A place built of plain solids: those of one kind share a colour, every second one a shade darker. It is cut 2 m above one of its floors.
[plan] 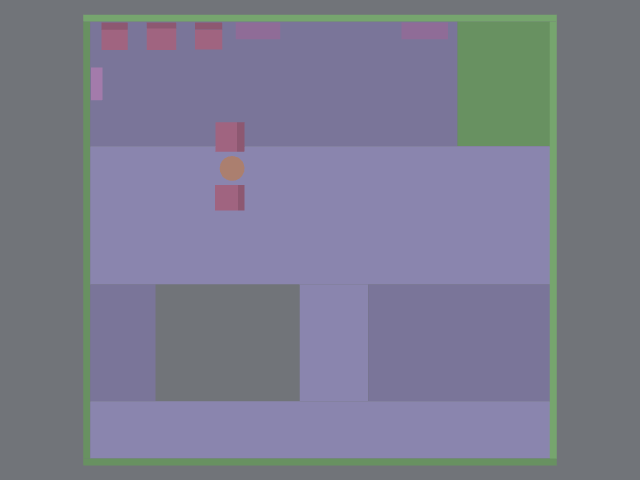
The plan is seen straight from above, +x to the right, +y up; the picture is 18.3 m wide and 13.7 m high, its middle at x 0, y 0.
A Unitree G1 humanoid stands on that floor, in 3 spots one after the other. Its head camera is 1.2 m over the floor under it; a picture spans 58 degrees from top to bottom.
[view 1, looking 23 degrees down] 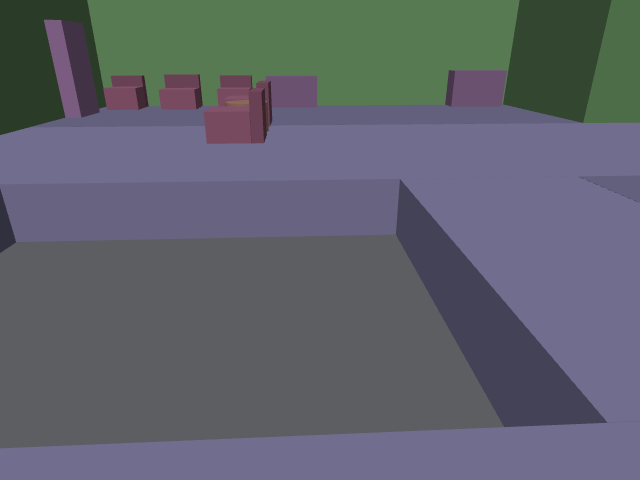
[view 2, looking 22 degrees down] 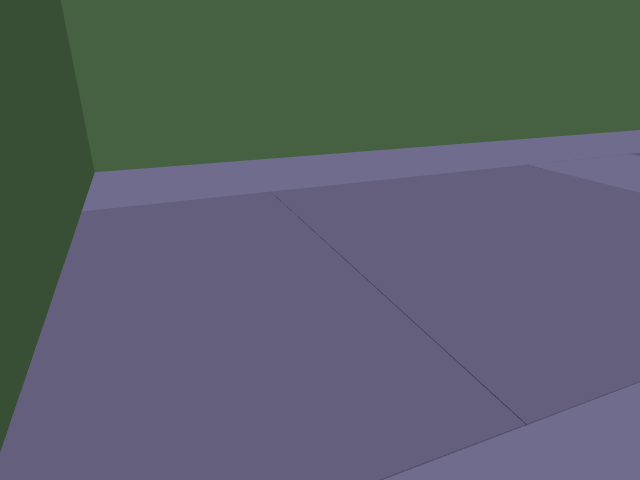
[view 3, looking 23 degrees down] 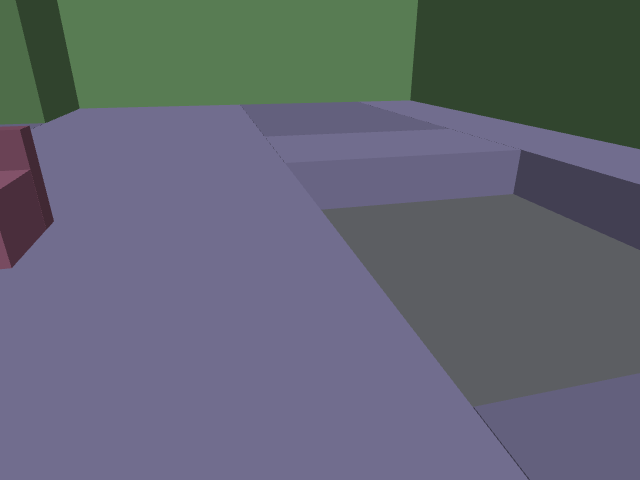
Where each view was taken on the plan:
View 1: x -1.66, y -5.71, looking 87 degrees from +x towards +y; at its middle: ground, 4.71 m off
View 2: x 5.97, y -0.44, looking -112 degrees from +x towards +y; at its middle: floor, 3.20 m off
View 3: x -5.76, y -0.42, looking -14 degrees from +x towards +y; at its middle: floor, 3.07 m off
